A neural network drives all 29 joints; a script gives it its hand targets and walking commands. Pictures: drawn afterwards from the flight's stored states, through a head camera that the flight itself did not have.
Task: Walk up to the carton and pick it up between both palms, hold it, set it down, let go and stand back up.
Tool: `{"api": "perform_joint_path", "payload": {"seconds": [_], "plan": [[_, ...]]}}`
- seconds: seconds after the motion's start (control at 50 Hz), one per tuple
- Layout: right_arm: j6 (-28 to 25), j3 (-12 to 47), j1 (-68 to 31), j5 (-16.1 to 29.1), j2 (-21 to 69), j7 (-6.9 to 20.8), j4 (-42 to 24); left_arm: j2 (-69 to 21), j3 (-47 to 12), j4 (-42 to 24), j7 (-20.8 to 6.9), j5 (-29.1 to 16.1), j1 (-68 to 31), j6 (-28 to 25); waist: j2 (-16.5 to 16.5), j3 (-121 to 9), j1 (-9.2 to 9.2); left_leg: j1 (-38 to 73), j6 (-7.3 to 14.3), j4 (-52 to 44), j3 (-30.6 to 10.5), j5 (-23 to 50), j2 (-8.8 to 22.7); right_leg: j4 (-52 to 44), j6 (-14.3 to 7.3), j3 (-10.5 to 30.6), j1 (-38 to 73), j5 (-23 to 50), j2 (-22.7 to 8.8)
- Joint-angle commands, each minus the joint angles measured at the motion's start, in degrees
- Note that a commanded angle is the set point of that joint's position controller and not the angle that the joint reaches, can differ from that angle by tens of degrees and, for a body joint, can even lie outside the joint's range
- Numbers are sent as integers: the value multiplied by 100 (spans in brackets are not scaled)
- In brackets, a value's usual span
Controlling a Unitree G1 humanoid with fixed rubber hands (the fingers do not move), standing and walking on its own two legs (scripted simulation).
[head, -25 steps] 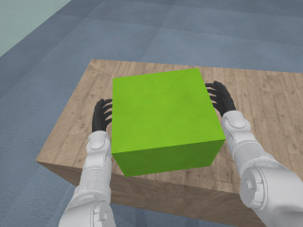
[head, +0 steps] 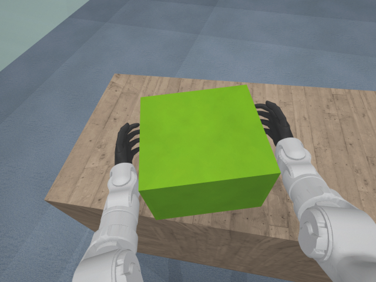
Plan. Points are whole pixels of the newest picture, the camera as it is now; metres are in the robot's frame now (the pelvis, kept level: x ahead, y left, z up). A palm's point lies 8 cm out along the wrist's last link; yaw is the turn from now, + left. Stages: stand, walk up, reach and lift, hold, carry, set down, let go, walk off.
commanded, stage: reach and lift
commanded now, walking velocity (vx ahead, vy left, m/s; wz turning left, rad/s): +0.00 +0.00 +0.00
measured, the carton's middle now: (201, 152) +0.41 +0.10 +0.00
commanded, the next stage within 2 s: none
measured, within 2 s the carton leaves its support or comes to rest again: leaves its support in 0.74 s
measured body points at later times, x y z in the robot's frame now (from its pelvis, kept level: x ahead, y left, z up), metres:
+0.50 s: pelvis -0.01 +0.00 +0.00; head +0.07 -0.01 +0.44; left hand +0.34 +0.25 +0.03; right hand +0.47 -0.08 +0.05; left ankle +0.03 +0.13 -0.74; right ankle -0.04 -0.10 -0.74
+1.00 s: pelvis -0.02 -0.01 +0.00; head +0.02 -0.01 +0.44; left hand +0.34 +0.25 +0.06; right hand +0.46 -0.08 +0.10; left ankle +0.03 +0.13 -0.74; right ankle -0.04 -0.10 -0.74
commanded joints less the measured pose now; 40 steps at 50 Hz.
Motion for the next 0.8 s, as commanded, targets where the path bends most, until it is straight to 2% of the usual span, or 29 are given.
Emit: {"api": "perform_joint_path", "payload": {"seconds": [0.0,0.1,0.12,0.14,0.16,0.18,0.26,0.38,0.48,0.64,0.78], "plan": [[-328,1049,-3064,-319,2900,614,-534,-2446,-1584,-561,-386,149,-3173,-371,-322,-3392,131,2293,41,581,447,2660,-191,1,279,-117,1062,1262,-32],[-617,1365,-3312,-306,2952,499,-834,-2563,-1726,-548,-370,-28,-3374,-498,-379,-3839,42,2310,-17,616,390,2943,-141,139,348,-152,1265,2142,-67],[-580,1518,-3086,-210,2644,526,-239,-2786,-1926,-249,-316,76,-2812,-324,17,-3594,19,2698,-97,641,340,3133,-60,98,195,-286,795,2077,91],[-710,1760,-3304,-90,2800,503,-594,-2802,-2040,-416,-298,-68,-2858,-361,-111,-4007,172,2868,-42,779,356,3379,-78,5,164,-280,574,1970,108],[-729,1882,-3252,1,2845,463,-588,-2830,-2186,-400,-284,-176,-2892,-366,-125,-4062,38,2879,-41,831,317,3410,-78,-6,149,-259,556,2101,124],[-754,1954,-3332,82,2844,438,-644,-2894,-2292,-474,-269,-263,-2973,-386,-94,-4140,-5,2844,-58,839,279,3407,-70,24,147,-266,528,2164,132],[-789,2197,-3535,249,2880,392,-838,-2950,-2425,-625,-252,-382,-3298,-428,-206,-4345,-15,2809,-77,825,246,3226,-80,65,213,-263,600,2201,120],[-795,2388,-3685,347,2971,356,-1135,-3037,-2601,-709,-276,-513,-3465,-417,-319,-4627,-126,2590,-71,786,217,2897,-89,217,294,-219,876,2554,83],[-743,2541,-3868,466,3042,361,-1323,-3044,-2650,-735,-270,-598,-3602,-352,-390,-4674,-91,2323,-40,731,200,2532,-100,353,355,-174,1100,2652,40],[-336,2864,-4192,882,3226,414,-1864,-3045,-2888,-1023,-169,-900,-3961,-54,-454,-4765,-6,2151,21,771,133,2042,-135,437,387,-65,1139,2229,22],[345,3001,-4428,1340,3495,447,-2393,-3111,-3174,-1574,-91,-1211,-4484,423,-366,-4754,-22,2340,9,861,16,1883,-196,445,400,14,1096,1860,39]]}}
